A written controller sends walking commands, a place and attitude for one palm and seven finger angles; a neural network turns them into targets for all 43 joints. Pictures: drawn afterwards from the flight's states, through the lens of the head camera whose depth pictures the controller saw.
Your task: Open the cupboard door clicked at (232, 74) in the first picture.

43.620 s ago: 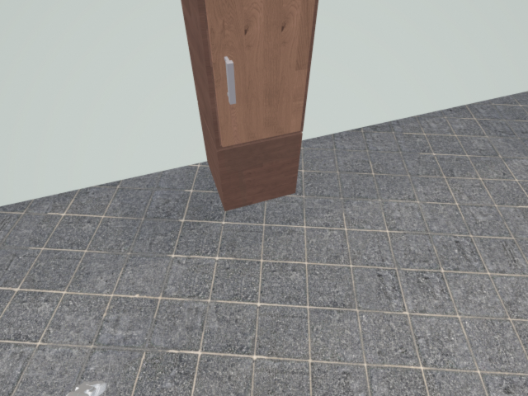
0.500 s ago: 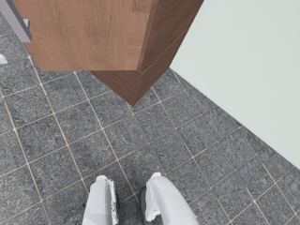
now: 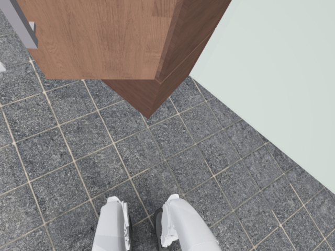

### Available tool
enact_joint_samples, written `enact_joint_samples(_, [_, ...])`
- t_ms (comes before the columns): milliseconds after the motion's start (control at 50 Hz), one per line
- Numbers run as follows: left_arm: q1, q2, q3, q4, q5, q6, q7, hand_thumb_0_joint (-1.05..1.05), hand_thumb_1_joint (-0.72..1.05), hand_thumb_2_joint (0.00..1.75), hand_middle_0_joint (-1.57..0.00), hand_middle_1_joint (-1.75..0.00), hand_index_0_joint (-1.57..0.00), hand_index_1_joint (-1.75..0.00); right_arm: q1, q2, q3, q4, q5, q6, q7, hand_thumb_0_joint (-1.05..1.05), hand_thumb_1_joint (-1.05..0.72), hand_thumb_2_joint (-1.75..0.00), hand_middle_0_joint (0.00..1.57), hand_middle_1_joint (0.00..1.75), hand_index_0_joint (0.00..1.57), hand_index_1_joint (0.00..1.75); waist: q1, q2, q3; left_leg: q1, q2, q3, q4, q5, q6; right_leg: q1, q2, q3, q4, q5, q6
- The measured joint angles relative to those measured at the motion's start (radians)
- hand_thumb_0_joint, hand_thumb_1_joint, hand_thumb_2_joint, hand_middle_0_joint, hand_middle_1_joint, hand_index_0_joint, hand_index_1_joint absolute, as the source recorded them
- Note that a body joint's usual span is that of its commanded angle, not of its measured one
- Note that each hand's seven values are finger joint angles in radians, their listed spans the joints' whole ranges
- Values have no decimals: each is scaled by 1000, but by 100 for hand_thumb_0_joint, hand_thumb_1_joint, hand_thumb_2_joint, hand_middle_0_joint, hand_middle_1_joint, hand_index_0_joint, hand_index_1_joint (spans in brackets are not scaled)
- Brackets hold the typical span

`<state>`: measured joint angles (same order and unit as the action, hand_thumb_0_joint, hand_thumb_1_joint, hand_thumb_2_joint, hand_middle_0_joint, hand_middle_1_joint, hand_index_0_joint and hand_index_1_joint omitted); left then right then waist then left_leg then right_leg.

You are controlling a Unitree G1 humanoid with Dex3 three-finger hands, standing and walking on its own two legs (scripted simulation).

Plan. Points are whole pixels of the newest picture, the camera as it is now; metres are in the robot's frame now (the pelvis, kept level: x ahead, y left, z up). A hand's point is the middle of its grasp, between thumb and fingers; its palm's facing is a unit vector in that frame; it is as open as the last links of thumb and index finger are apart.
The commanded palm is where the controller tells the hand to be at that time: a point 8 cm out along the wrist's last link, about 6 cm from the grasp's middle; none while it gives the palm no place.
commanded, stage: move the hooked fingers beside the handle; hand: left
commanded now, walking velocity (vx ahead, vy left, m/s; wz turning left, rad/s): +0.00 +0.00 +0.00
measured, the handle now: (17, 8) +0.58 +0.26 +0.07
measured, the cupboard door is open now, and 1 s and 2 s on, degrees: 46 45 45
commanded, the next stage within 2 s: slide the fingers in behind the handle in 0.32 s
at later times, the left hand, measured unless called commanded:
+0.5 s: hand out of the picture +0.53 +0.32 +0.06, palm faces +0.07 -1.00 -0.01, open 14.0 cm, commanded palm +0.54 +0.32 +0.06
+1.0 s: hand out of the picture +0.53 +0.29 +0.05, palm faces +0.08 -1.00 -0.01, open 14.2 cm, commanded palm +0.53 +0.29 +0.06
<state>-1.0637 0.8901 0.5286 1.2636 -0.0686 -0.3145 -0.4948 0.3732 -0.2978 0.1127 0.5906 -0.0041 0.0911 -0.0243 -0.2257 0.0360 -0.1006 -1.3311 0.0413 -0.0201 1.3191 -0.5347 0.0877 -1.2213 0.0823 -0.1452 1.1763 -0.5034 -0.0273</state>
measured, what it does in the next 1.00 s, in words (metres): stands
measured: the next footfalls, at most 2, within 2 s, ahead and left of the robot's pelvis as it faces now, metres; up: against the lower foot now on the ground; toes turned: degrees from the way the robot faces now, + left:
none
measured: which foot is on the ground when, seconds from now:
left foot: down 0.00-1.00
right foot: down 0.00-1.00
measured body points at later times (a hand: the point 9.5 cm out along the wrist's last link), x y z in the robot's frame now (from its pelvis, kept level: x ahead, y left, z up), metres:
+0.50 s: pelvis +0.00 +0.00 -0.01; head +0.20 +0.07 +0.39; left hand +0.52 +0.37 +0.06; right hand +0.00 -0.26 -0.09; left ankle +0.03 +0.06 -0.61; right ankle +0.02 -0.12 -0.61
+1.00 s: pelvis +0.00 +0.00 +0.00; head +0.19 +0.07 +0.41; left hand +0.52 +0.35 +0.06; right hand +0.00 -0.27 -0.08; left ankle +0.03 +0.06 -0.61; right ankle +0.02 -0.12 -0.61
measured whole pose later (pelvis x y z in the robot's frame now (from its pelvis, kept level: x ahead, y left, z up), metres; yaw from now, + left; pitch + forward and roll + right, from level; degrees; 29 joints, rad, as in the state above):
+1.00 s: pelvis +0.00 +0.00 +0.00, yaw +1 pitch +30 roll -9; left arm -1.04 0.78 0.47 1.23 -0.08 -0.34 -0.39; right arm 0.38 -0.28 0.10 0.61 -0.02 0.09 -0.01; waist -0.22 0.04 -0.11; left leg -1.32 0.03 -0.02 1.31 -0.53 0.09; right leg -1.21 0.08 -0.14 1.17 -0.50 -0.02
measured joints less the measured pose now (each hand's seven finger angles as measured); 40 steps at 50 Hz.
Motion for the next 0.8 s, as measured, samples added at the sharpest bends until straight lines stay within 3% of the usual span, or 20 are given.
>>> enact_joint_samples(140, [-3, 1, 0, 12, 10, -8, 12, -1, -50, 30, -30, -120, -30, -120, -21, -11, 0, -24, -4, -6, -6, 0, -90, -90, 21, 30, 20, 30, -13, 0, -2, -11, -1, 0, 13, -5, 4, -9, -1, 0, 10, -4, 3])
enact_joint_samples(340, [-7, -13, -10, 0, 6, -11, 14, -1, -50, 30, -30, -120, -30, -120, -18, 5, 6, -9, -4, 4, 0, 0, -90, -90, 21, 30, 20, 30, 0, 0, 6, -15, -5, 0, 14, -1, 6, -12, -5, -1, 12, -1, 7])
enact_joint_samples(520, [-41, 7, -24, 23, 10, -5, 23, -1, -50, 30, -30, -120, -29, -120, -6, 8, 16, -7, -5, -1, -3, 0, -90, -90, 21, 30, 20, 30, -15, 5, 5, -33, -4, -5, 25, -1, 6, -29, -4, -5, 22, -2, 5])
enact_joint_samples(800, [16, -54, -12, -31, 3, -9, 59, -1, -50, 30, -30, -120, -29, -120, 7, 12, 0, 2, -8, 1, 11, 0, -90, -90, 21, 30, 20, 30, -11, 4, 1, -11, 1, 5, 9, -1, 5, -13, 1, 7, 8, 2, 5])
